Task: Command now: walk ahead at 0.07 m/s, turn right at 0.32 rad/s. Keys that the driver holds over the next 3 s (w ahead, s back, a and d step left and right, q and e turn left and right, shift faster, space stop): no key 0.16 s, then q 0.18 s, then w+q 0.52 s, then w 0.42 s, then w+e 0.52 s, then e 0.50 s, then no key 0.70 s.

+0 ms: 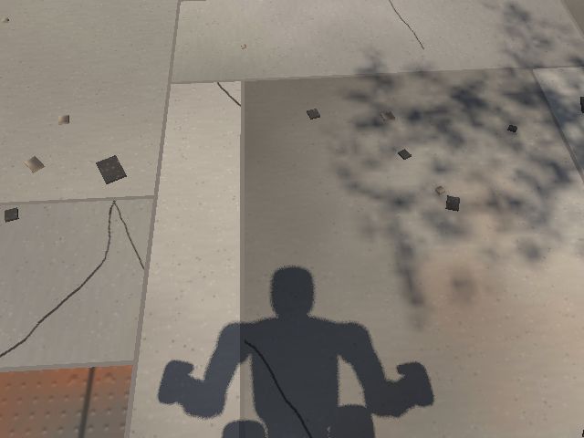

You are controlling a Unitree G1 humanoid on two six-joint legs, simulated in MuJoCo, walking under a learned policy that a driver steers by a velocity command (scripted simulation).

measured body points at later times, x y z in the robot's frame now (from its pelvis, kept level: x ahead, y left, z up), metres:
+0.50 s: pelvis +0.04 -0.01 +0.00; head +0.06 +0.00 +0.45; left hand +0.18 +0.26 -0.10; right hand +0.17 -0.29 -0.11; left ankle +0.00 +0.09 -0.73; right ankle +0.05 -0.13 -0.74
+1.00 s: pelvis +0.26 +0.02 -0.02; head +0.29 +0.05 +0.42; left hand +0.42 +0.33 -0.08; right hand +0.33 -0.26 -0.14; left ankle +0.01 +0.08 -0.72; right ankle +0.40 -0.04 -0.74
